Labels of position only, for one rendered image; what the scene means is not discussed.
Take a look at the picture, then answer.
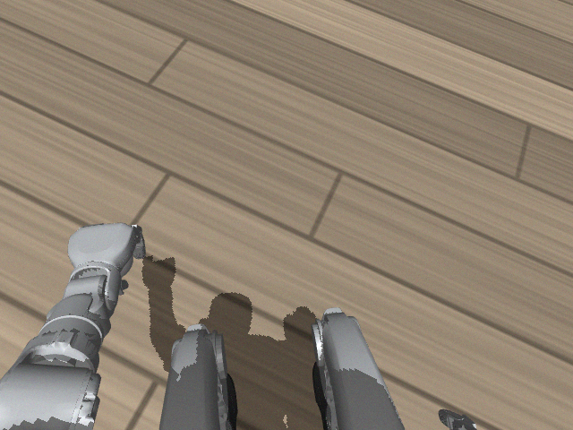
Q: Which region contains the right robot foot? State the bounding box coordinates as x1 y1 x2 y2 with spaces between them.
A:
312 362 331 430

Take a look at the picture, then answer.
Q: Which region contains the left robot hand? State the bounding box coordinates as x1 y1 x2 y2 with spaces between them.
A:
68 222 146 296

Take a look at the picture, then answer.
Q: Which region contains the ball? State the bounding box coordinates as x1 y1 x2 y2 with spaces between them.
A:
120 255 133 277

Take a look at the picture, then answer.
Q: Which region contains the left robot arm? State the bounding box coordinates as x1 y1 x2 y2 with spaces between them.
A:
0 262 121 430

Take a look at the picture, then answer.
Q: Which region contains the right robot hand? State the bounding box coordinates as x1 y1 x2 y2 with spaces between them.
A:
439 409 477 430

